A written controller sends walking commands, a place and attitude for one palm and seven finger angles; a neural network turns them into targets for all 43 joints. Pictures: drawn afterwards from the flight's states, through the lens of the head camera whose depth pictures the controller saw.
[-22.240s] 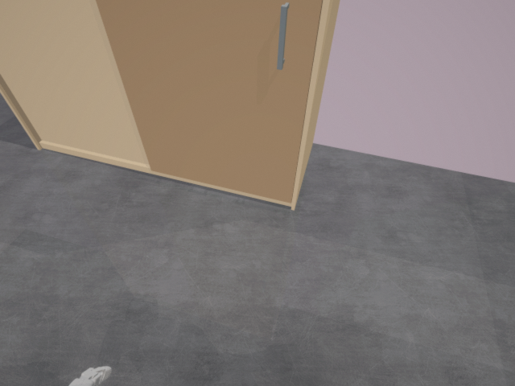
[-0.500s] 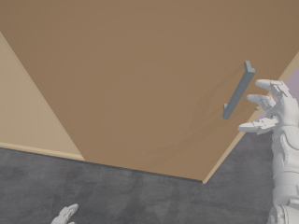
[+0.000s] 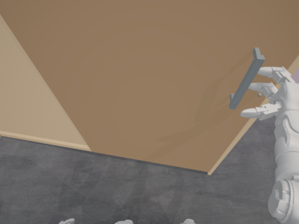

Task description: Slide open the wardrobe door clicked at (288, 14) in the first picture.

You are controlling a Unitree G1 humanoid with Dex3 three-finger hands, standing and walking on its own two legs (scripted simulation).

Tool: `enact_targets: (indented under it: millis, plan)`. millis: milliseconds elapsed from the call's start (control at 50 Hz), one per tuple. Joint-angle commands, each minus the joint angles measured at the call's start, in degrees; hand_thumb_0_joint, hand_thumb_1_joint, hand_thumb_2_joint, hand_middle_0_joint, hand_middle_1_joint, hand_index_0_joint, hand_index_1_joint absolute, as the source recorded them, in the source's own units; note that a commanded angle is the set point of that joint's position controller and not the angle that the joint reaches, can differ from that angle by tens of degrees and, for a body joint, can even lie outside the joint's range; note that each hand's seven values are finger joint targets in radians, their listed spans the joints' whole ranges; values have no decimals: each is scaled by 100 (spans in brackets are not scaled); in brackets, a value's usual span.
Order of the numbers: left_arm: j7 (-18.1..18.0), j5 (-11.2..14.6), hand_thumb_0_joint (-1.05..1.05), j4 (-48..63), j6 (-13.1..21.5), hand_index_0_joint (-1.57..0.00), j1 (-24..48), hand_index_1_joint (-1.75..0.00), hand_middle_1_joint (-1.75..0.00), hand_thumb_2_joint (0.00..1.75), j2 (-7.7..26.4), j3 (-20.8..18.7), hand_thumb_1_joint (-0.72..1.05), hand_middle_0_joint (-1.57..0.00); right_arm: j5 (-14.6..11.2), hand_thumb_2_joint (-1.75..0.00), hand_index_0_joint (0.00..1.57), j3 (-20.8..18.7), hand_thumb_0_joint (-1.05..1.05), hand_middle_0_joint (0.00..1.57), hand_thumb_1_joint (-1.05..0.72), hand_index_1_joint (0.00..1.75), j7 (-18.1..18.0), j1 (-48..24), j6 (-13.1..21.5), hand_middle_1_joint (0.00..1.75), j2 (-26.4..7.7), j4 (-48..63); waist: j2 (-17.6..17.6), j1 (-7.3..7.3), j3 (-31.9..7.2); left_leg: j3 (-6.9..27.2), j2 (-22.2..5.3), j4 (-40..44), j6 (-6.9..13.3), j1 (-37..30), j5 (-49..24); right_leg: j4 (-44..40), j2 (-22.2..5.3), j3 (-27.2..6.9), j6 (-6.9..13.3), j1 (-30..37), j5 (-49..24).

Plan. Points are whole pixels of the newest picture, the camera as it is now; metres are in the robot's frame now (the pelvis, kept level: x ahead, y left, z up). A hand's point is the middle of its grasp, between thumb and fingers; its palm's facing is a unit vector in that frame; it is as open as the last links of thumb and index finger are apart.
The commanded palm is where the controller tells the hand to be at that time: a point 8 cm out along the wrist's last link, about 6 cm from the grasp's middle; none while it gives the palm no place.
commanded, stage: slide the fingers in behind the handle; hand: right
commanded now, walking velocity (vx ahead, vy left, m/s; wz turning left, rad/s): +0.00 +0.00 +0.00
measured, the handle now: (243, 81) +0.49 -0.19 +0.11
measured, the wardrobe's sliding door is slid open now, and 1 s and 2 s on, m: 0.00 0.00 0.00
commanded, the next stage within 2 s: grip the handle and tug to test in 1.68 s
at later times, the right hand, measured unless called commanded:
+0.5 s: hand (249, 95) +0.44 -0.20 +0.11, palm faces +0.08 +1.00 +0.00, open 13.9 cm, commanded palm +0.41 -0.25 +0.12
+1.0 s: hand (239, 95) +0.44 -0.17 +0.11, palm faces +0.09 +1.00 +0.00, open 13.9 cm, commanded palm +0.41 -0.22 +0.12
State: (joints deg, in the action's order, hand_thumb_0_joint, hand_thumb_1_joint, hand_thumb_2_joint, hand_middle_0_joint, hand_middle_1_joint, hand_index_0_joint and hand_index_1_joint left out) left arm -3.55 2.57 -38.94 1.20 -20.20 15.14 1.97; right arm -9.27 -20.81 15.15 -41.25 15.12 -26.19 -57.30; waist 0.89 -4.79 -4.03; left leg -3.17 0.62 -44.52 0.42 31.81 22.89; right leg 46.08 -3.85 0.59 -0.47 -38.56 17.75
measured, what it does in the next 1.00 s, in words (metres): stands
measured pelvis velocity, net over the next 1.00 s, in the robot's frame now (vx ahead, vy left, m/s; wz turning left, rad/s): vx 0.02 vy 0.01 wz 0.01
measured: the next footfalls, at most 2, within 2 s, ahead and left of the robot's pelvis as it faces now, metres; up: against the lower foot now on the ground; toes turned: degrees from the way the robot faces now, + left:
none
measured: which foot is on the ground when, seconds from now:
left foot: down 0.00-1.00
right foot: down 0.00-1.00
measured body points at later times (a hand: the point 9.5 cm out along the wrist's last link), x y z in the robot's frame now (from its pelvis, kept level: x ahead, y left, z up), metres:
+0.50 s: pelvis +0.01 -0.01 +0.00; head +0.05 -0.01 +0.45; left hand +0.09 +0.25 -0.10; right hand +0.43 -0.25 +0.11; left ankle -0.01 +0.12 -0.70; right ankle +0.05 -0.13 -0.70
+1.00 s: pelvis +0.02 +0.01 +0.01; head +0.06 +0.01 +0.46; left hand +0.11 +0.26 -0.10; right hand +0.43 -0.23 +0.11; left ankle -0.01 +0.12 -0.70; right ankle +0.05 -0.13 -0.70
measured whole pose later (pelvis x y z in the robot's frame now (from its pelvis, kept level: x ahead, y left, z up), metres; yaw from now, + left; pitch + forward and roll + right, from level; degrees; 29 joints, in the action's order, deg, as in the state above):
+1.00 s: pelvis +0.02 +0.01 +0.01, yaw +1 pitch +9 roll +1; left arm -1.9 2.4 -35.8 0.5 -17.7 14.2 1.0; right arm -9.3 -16.1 6.4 -30.0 10.2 -17.1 -41.0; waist 1.3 -3.7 -5.3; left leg -1.8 0.6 -42.7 0.7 27.3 24.0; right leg 43.4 -3.8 1.9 -0.9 -33.1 18.9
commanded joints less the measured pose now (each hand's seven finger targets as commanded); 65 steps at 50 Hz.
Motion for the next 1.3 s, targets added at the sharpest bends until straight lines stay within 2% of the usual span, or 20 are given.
enact_targets:
  millis: [0, 140, 200, 280, 320, 340, 380, 400, 460, 520, 560, 580, 720, 780, 820, 840, 940, 1060, 1160, 1280]
  plan:
    - [-42, -13, 0, 612, 198, -20, -270, -30, -30, 90, 931, -362, 90, -20, -130, -30, 30, -278, 0, 30, 50, 120, -46, -2698, 342, 120, -1622, 1194, 296, -100, -1916, 282, 110, 769, 16, -113, -1054, -485, 257, -111, 267, 1533, -442]
    - [-13, -9, 0, 742, 211, -20, -248, -30, -30, 90, 921, -377, 90, -20, -199, -30, 30, -225, 0, 30, 50, 120, -94, -2356, 363, 120, -1430, 1484, 260, -19, -1926, 231, 149, 766, 39, -105, -929, -524, 241, -120, 274, 1592, -368]
    - [28, 12, 0, 823, 234, -20, -191, -30, -30, 90, 880, -406, 90, -20, -213, -30, 30, 14, 0, 30, 50, 120, -164, -2102, 354, 120, -1042, 2012, 585, 29, -2170, 167, 178, 718, 67, -48, -1127, -563, 221, -142, 228, 2026, -661]
    - [46, 23, 0, 821, 233, -20, -139, -30, -30, 90, 871, -412, 90, -20, -223, -30, 30, 165, 0, 30, 50, 120, -338, -1865, 210, 120, -786, 2090, 178, -27, -1771, 113, 201, 774, 41, -24, -1095, -626, 204, -159, 236, 1892, -574]
    - [31, 27, 0, 801, 235, -20, -92, -30, -30, 90, 874, -404, 90, -20, -197, -30, 30, 153, 0, 30, 50, 120, -432, -1932, 102, 120, -770, 1949, 101, -37, -1460, 131, 173, 839, 29, 48, -841, -694, 207, -147, 240, 1676, -267]
    - [25, 20, 0, 805, 229, -20, -95, -30, -30, 90, 890, -398, 90, -20, -169, -30, 30, -4, 0, 30, 50, 120, -503, -1984, 110, 120, -984, 2053, 104, 4, -1456, 155, 161, 847, 38, -47, -870, -673, 220, -128, 257, 1642, -300]
    - [40, 3, 0, 836, 234, -20, -75, -30, -30, 90, 845, -388, 90, -20, -95, -30, 30, 73, 0, 30, 50, 120, -593, -1963, 82, 120, -867, 2139, 212, 6, -1610, 159, 154, 811, 33, -94, -1040, -684, 233, -105, 248, 1792, -467]
    - [38, -17, 0, 840, 228, -20, -110, -30, -30, 90, 862, -394, 90, -20, -80, -30, 30, -104, 0, 30, 50, 120, -640, -1908, 100, 120, -1034, 2188, 133, 76, -1736, 159, 147, 775, 43, -194, -1130, -678, 235, -127, 237, 1780, -563]
    - [72, -31, 0, 875, 242, -20, -72, -30, -30, 90, 808, -396, 90, -20, -56, -30, 30, 95, 0, 30, 50, 120, -661, -1882, 204, 120, -794, 2563, 400, 63, -2054, 160, 162, 678, 58, -260, -1539, -583, 226, -105, 213, 2117, -1013]
    - [69, -20, 0, 852, 227, -20, -58, -30, -30, 90, 809, -414, 90, -20, -91, -30, 30, 125, 0, 30, 50, 120, -644, -1817, 184, 120, -720, 2566, 222, 24, -2024, 152, 167, 691, 47, -285, -1638, -565, 213, -99, 208, 2124, -1070]
    - [73, -7, 0, 842, 244, -20, -26, -30, -30, 90, 782, -408, 90, -20, -135, -30, 30, 352, 0, 30, 50, 120, -617, -1856, 146, 120, -432, 2573, 260, -41, -1944, 148, 169, 716, 38, -247, -1715, -545, 226, -79, 218, 2165, -1109]
    - [65, -12, 0, 814, 234, -20, -55, -30, -30, 90, 812, -408, 90, -20, -143, -30, 30, 223, 0, 30, 50, 120, -618, -1839, 122, 120, -582, 2521, 156, 2, -1931, 153, 167, 718, 43, -288, -1738, -548, 225, -103, 216, 2104, -1107]
    - [112, -7, 0, 813, 254, -20, 28, -30, -30, 90, 745, -447, 90, -20, -176, -30, 30, 587, 0, 30, 50, 120, -665, -1603, 57, 120, -87, 2990, 394, 26, -2120, 108, 160, 681, 56, -320, -2114, -490, 240, -119, 193, 2465, -1586]
    - [113, -8, 0, 794, 213, -20, 42, -30, -30, 90, 763, -436, 90, -20, -184, -30, 30, 421, 0, 30, 50, 120, -736, -1376, -31, 120, -241, 2803, -45, 51, -1871, 112, 147, 708, 31, -498, -2233, -528, 257, -84, 223, 2126, -1478]
    - [125, -5, 0, 846, 192, -20, 90, -30, -30, 90, 741, -433, 90, -20, -169, -30, 30, 423, 0, 30, 50, 120, -784, -1200, -99, 120, -175, 2820, -3, 107, -1796, 126, 129, 716, 31, -562, -2251, -562, 283, -47, 221, 2047, -1453]
    - [125, -23, 0, 863, 176, -20, 78, -30, -30, 90, 766, -433, 90, -20, -156, -30, 30, 227, 0, 30, 50, 120, -834, -1051, -123, 120, -379, 2786, -108, 168, -1813, 152, 123, 724, 27, -673, -2305, -541, 290, -17, 244, 1950, -1440]
    - [125, -46, 0, 921, 113, -20, 115, -30, -30, 90, 719, -395, 90, -20, -60, -30, 30, 199, 0, 30, 50, 120, -928, -1256, -61, 120, -491, 3016, -28, 127, -1749, 232, 100, 746, 8, -799, -2444, -566, 307, 56, 259, 1845, -1401]
    - [129, -29, 0, 905, 175, -20, 143, -30, -30, 90, 690, -448, 90, -20, -148, -30, 30, 377, 0, 30, 50, 120, -828, -1097, 153, 120, -215, 3334, 233, 146, -2239, 272, 117, 691, 26, -907, -2751, -493, 315, 61, 239, 2229, -1687]
    - [107, 16, 0, 825, 146, -20, 165, -30, -30, 90, 746, -423, 90, -20, -199, -30, 30, 439, 0, 30, 50, 120, -757, -1057, -137, 120, -146, 2731, -261, 31, -1508, 270, 81, 894, -41, -680, -2295, -614, 324, 71, 264, 1732, -1063]
    - [85, 1, 0, 839, 113, -20, 201, -30, -30, 90, 725, -407, 90, -20, -127, -30, 30, 328, 0, 30, 50, 120, -839, -1390, -59, 120, -374, 2752, -32, 73, -1636, 310, 60, 903, -14, -655, -1956, -643, 340, 45, 265, 1774, -911]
